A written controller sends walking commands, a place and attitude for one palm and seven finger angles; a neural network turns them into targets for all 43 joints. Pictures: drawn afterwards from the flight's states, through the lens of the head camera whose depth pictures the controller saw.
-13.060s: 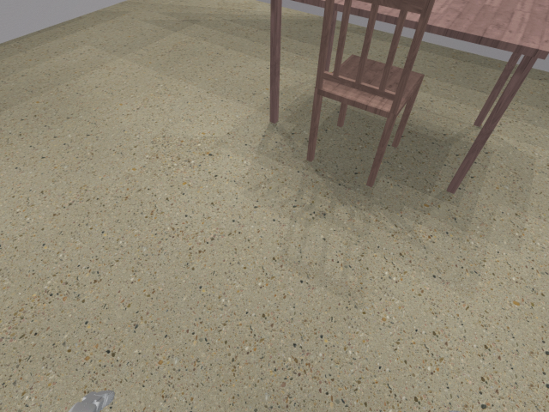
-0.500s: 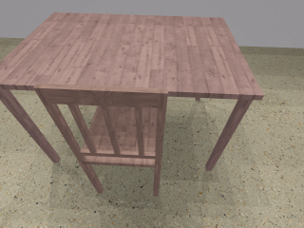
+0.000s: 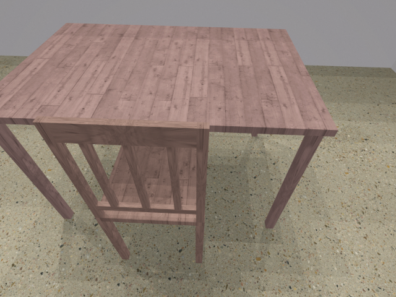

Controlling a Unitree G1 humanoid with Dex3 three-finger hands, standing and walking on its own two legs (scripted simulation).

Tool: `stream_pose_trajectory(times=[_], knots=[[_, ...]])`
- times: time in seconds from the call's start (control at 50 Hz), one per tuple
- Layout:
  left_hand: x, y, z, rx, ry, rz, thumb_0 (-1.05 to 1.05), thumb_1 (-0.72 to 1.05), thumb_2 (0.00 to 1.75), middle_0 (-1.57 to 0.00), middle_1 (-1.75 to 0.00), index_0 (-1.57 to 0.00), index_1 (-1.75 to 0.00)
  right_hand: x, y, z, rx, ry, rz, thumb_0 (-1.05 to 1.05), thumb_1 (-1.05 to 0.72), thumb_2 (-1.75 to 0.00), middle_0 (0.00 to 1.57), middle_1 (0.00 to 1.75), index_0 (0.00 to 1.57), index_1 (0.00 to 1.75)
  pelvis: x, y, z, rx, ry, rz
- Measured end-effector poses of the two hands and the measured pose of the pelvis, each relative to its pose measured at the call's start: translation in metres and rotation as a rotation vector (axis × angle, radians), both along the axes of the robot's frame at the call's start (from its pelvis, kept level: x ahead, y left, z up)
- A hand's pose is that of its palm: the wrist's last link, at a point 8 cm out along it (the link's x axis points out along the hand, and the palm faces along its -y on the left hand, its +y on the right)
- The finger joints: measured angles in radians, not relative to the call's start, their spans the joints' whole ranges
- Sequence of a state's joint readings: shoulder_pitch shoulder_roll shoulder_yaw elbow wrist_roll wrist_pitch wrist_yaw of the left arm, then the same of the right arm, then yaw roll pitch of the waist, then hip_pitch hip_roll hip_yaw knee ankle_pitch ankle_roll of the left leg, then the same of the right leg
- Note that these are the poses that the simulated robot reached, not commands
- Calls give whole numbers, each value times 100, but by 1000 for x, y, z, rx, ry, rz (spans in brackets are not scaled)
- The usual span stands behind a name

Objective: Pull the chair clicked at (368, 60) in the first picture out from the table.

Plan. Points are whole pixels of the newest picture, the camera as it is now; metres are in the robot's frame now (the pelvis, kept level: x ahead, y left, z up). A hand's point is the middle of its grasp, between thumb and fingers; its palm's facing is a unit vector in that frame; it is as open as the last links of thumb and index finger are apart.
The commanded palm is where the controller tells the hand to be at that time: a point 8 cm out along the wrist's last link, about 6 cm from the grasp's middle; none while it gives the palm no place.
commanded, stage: look again from close up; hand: left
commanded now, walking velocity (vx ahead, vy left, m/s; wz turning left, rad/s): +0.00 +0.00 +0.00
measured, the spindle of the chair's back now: (138, 179) +0.44 +0.20 -0.09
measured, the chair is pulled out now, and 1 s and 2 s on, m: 0.00 0.00 0.00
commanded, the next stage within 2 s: raise the hand toward the chair's back in 1.04 s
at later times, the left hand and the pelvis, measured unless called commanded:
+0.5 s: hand out of the picture +0.01 +0.25 -0.18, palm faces +0.00 -0.98 -0.22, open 7.4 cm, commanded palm none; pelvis -0.02 +0.07 -0.01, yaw -1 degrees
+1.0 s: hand out of the picture -0.04 +0.25 -0.18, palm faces +0.01 -0.98 -0.18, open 7.4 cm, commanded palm none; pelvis -0.02 +0.08 +0.00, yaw +0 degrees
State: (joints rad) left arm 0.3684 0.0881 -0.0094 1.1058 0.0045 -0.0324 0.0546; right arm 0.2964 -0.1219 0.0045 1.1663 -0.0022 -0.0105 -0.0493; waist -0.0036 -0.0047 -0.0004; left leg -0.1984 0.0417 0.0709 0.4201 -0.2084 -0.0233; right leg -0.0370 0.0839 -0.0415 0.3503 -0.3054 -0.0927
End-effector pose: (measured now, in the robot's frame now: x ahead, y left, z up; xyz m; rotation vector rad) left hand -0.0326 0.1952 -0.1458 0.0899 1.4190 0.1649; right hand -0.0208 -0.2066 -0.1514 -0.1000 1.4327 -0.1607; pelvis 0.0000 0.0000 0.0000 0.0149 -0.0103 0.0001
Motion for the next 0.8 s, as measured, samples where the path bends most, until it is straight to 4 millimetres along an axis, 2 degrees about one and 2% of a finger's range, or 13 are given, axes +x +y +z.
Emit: stream_pose_trajectory(times=[0.06,0.14,0.2,0.3,0.44,0.54,0.66,0.8], knots=[[-1,5,1,11,-1,-23,1,91,90,-20,-30,-20,-30,5,-5,1,-17,-21,3,1,-92,-90,20,30,20,30,-5,5,-1,-17,13,-10],[-1,22,0,18,7,-61,1,91,90,-20,-30,-20,-30,14,-4,0,-37,-79,-12,1,-92,-90,19,30,20,30,-9,16,-5,-35,22,-24],[6,40,-5,32,-8,-67,1,91,90,-20,-30,-20,-30,19,4,-2,-44,-111,-11,1,-92,-90,19,30,20,30,-9,25,-10,-38,17,-14],[28,67,-5,56,-83,-60,1,91,90,-20,-30,-20,-30,23,21,1,-52,-130,19,1,-93,-90,19,30,20,30,-10,40,-9,-27,-1,-15],[43,92,0,66,-133,-82,1,91,90,-20,-30,-20,-30,19,39,3,-48,-135,41,1,-93,-90,20,30,20,30,-17,59,-7,-23,-5,-17],[37,102,-1,57,-104,-87,0,91,90,-20,-30,-20,-30,11,49,6,-47,-111,48,1,-93,-90,20,30,20,30,-21,69,-5,-18,3,-15],[19,107,-4,41,-38,-77,0,91,90,-20,-30,-20,-30,2,57,8,-47,-68,50,1,-91,-90,20,30,20,30,-21,76,-4,-16,13,-10],[1,108,-5,30,16,-55,1,91,90,-20,-30,-20,-30,2,62,8,-49,-54,49,1,-91,-90,20,30,20,30,-18,81,-3,-18,6,-7]])
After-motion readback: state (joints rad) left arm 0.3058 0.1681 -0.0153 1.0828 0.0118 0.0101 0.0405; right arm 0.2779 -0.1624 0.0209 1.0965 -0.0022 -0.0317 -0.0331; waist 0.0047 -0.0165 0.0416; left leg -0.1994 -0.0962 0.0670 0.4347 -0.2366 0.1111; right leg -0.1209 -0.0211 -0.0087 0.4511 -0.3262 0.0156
